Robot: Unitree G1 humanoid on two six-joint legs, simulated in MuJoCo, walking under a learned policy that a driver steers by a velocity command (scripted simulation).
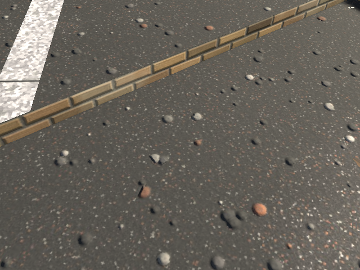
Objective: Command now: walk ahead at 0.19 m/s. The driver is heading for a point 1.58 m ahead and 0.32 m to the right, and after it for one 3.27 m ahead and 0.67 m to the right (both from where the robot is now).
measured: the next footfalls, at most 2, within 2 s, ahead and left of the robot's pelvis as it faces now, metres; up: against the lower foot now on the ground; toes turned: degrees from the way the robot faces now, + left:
right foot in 0.18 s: +0.23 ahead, -0.11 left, +0.00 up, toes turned -1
left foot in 0.46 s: +0.15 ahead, +0.12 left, +0.00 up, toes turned +1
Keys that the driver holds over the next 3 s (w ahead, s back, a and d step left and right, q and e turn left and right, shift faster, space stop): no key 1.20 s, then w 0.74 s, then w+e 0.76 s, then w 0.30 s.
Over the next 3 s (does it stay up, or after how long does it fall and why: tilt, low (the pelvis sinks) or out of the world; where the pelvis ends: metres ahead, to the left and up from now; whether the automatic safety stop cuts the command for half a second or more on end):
stays up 1.01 -0.15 -0.01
